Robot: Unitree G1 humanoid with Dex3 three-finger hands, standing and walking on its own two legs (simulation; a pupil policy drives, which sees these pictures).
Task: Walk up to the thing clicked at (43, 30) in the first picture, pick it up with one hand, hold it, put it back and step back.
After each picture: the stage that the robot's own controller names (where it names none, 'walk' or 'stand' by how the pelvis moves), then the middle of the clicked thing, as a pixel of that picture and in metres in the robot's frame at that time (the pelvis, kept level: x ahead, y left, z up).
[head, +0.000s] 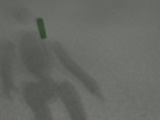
stand; (41, 29) +1.45 +0.41 -0.65
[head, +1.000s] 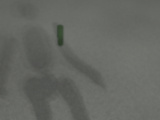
walk; (60, 35) +1.35 +0.15 -0.63
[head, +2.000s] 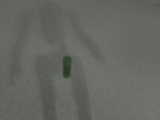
walk; (66, 67) +0.85 +0.07 -0.64
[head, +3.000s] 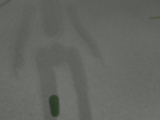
walk; (54, 106) +0.51 +0.14 -0.64
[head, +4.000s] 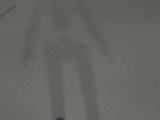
stand; out of the picture +0.34 +0.13 -0.63
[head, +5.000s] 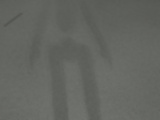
stand; out of the picture +0.31 +0.12 -0.66
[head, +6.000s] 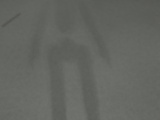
stand; out of the picture +0.31 +0.13 -0.66
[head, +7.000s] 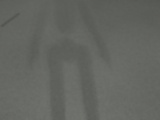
stand; out of the picture +0.31 +0.13 -0.66
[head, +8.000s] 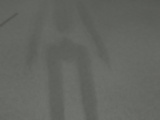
stand; out of the picture +0.31 +0.13 -0.66
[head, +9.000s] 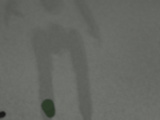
go down; (49, 109) +0.34 +0.14 -0.55
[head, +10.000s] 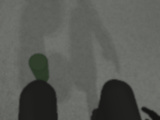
go down; (40, 70) +0.40 +0.16 -0.26
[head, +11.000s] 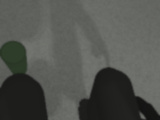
close in; (16, 61) +0.39 +0.19 -0.20
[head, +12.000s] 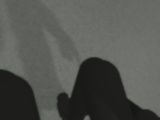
close; out of the picture +0.39 +0.21 -0.15
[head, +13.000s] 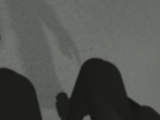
lift; out of the picture +0.39 +0.21 -0.16
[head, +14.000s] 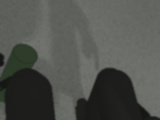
lift; (13, 76) +0.31 +0.20 -0.17
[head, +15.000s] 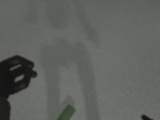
close; out of the picture +0.34 +0.11 -0.63
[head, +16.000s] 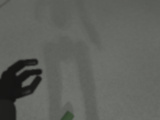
close; out of the picture +0.34 +0.14 -0.70
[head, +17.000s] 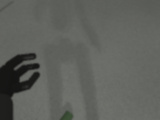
stand; out of the picture +0.36 +0.14 -0.70
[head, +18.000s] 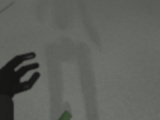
stand; out of the picture +0.36 +0.16 -0.71
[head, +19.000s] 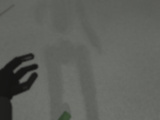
stand; out of the picture +0.37 +0.16 -0.70
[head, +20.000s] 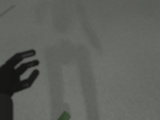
stand; out of the picture +0.37 +0.17 -0.70
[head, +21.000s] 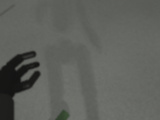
stand; out of the picture +0.38 +0.18 -0.71
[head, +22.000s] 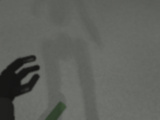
stand; (52, 118) +0.39 +0.19 -0.69
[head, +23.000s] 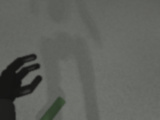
stand; (51, 113) +0.39 +0.18 -0.66
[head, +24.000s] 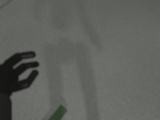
stand; out of the picture +0.39 +0.19 -0.69
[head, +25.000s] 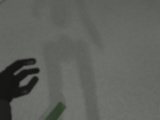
stand; (52, 118) +0.40 +0.20 -0.69
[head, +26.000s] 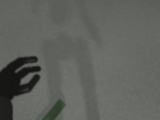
stand; (51, 115) +0.39 +0.19 -0.68
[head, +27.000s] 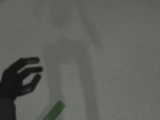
stand; (51, 116) +0.40 +0.20 -0.68
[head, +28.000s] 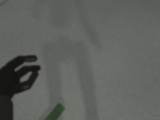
stand; (50, 119) +0.40 +0.20 -0.69
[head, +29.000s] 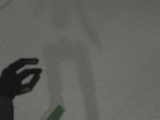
stand; out of the picture +0.40 +0.21 -0.70
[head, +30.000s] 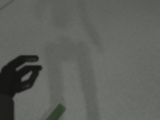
stand; out of the picture +0.40 +0.20 -0.70
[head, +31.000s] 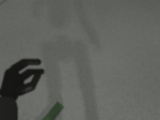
stand; (49, 118) +0.40 +0.21 -0.69
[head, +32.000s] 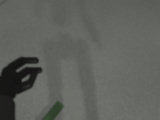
stand; (49, 117) +0.40 +0.21 -0.70
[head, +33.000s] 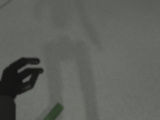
stand; (49, 118) +0.41 +0.21 -0.70
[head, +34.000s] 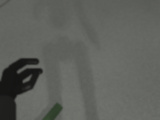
stand; (48, 119) +0.41 +0.22 -0.70
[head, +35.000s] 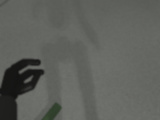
stand; (47, 118) +0.41 +0.22 -0.70
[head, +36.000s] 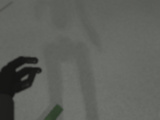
close; out of the picture +0.41 +0.22 -0.70
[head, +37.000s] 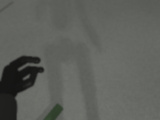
close; (49, 119) +0.41 +0.22 -0.70
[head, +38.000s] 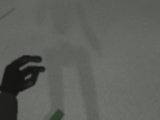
stand; out of the picture +0.40 +0.22 -0.71
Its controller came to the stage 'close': yes
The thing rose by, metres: 0.04
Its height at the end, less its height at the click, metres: -0.09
